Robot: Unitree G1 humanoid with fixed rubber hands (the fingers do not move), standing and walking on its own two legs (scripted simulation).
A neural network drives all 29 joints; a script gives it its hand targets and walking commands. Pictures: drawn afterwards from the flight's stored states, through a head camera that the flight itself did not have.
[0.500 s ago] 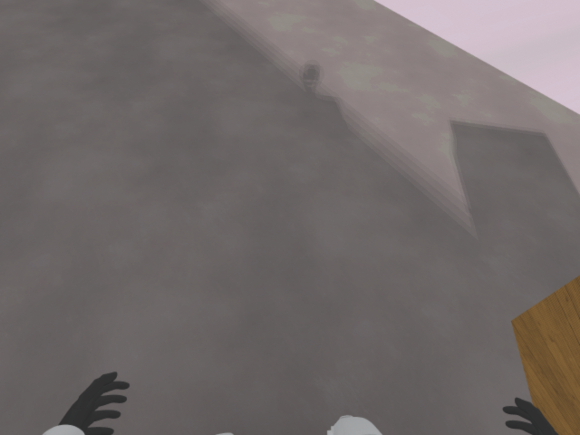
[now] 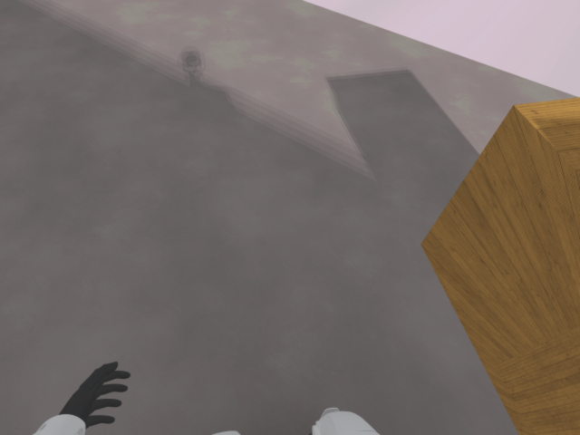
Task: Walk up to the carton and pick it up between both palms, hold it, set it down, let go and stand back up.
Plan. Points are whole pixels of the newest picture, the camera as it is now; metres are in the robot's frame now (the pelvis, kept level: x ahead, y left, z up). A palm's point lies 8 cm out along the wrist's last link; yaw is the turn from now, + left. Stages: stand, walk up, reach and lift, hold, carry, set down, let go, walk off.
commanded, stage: walk up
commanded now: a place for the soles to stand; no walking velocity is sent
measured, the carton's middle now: out of the picture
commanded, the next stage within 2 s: none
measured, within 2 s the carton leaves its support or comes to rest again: neither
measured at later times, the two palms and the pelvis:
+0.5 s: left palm (174, 344) +0.24 +0.19 -0.09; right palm out of the picture +0.02 -0.41 -0.08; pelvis +0.03 -0.06 -0.01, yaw -21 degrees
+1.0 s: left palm (269, 279) +0.36 +0.05 -0.10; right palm out of the picture -0.04 -0.46 -0.09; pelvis +0.09 -0.13 -0.02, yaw -34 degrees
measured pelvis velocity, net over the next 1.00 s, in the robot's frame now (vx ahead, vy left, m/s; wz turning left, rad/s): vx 0.09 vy -0.13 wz -0.60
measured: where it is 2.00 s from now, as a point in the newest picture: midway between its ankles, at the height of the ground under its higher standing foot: outside the picture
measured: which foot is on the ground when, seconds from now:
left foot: down 0.00-0.28, up 0.30-0.52, down 0.54-0.96, up 0.98-1.00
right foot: up 0.00-0.26, down 0.28-0.56, up 0.58-0.92, down 0.94-1.00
